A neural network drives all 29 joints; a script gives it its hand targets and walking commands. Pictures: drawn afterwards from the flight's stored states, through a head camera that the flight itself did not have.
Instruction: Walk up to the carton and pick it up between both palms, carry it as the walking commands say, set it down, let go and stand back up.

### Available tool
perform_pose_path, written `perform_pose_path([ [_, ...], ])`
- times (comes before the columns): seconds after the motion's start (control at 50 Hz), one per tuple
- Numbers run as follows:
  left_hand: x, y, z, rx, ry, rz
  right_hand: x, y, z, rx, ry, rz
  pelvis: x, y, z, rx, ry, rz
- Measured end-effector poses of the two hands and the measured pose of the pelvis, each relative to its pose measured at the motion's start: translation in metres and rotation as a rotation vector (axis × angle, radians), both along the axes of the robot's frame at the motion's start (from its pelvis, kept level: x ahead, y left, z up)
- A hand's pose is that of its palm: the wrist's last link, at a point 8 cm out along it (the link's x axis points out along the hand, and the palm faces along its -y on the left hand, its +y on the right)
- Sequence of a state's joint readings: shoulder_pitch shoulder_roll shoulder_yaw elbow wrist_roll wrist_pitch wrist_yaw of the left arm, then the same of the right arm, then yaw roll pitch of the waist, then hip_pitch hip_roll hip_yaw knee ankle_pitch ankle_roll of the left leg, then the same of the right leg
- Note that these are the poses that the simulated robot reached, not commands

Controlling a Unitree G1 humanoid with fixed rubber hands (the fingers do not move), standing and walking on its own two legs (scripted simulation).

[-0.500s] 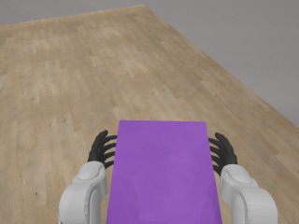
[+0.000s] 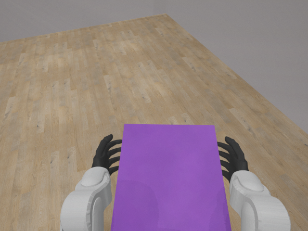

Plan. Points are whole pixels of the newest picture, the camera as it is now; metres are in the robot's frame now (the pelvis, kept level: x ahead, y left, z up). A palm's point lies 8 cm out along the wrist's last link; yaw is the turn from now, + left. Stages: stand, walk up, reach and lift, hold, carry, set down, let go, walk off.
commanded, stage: carry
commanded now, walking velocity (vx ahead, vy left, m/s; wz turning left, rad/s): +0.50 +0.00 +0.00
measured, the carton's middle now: (167, 185) +0.25 +0.00 +0.01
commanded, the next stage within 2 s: none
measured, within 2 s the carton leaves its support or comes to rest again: neither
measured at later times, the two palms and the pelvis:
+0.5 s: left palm (129, 78) +0.59 +0.13 +0.09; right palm (214, 81) +0.57 -0.15 +0.09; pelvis +0.34 +0.00 -0.02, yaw -2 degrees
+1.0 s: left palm (130, 40) +0.92 +0.18 +0.07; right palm (191, 39) +0.91 -0.11 +0.08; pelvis +0.66 +0.04 -0.01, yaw -2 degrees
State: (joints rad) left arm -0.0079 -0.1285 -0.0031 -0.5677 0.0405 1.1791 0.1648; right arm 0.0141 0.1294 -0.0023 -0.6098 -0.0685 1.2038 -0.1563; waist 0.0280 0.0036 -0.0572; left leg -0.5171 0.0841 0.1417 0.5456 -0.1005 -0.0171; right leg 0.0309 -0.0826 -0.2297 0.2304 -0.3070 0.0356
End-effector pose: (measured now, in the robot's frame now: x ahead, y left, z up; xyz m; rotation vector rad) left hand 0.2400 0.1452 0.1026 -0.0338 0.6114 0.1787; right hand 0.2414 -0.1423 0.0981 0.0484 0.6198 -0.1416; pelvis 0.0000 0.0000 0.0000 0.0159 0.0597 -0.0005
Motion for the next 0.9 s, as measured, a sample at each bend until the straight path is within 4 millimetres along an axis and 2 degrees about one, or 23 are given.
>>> perform_pose_path([
  [0.06,0.053,0.011,-0.011,-0.01,-0.024,-0.025,0.046,0.011,-0.006,-0.013,-0.023,-0.024,0.051,0.016,-0.016,-0.009,-0.014,-0.015],
  [0.1,0.086,0.017,-0.021,-0.025,0.005,-0.032,0.076,0.017,-0.014,-0.031,0.007,-0.03,0.078,0.023,-0.02,0.014,-0.009,-0.025],
  [0.16,0.127,0.018,-0.025,-0.024,0.062,-0.06,0.109,0.018,-0.018,-0.03,0.064,-0.058,0.109,0.031,-0.011,0.002,0.013,-0.048],
  [0.26,0.188,0.014,-0.014,-0.022,0.066,-0.096,0.159,0.015,-0.006,-0.027,0.071,-0.094,0.166,0.034,0.005,-0.019,0.027,-0.061],
  [0.4,0.275,0.005,-0.002,-0.014,0.01,-0.082,0.251,0.006,0.003,-0.019,0.014,-0.081,0.26,0.023,0.003,-0.018,0.013,-0.051],
  [0.52,0.36,-0.014,-0.016,0.019,0.002,-0.051,0.347,-0.014,-0.017,0.005,0.004,-0.048,0.351,-0.003,-0.019,-0.032,-0.009,-0.019],
  [0.58,0.392,-0.015,-0.022,0.02,0.057,-0.021,0.388,-0.014,-0.022,0.008,0.059,-0.018,0.384,-0.01,-0.013,-0.024,0.005,0.005],
  [0.68,0.442,-0.005,-0.01,0.017,0.07,0.033,0.453,-0.004,-0.012,0.016,0.071,0.033,0.442,-0.012,0.005,-0.002,0.017,0.013],
  [0.8,0.524,0.006,0.002,0.011,0.021,0.024,0.53,0.006,-0.001,0.011,0.022,0.023,0.523,0.002,0.007,0.009,0.01,0.001],
  [0.9,0.607,0.022,-0.01,-0.001,-0.02,-0.019,0.602,0.022,-0.008,-0.006,-0.02,-0.02,0.604,0.026,-0.015,-0.012,-0.014,-0.012],
])
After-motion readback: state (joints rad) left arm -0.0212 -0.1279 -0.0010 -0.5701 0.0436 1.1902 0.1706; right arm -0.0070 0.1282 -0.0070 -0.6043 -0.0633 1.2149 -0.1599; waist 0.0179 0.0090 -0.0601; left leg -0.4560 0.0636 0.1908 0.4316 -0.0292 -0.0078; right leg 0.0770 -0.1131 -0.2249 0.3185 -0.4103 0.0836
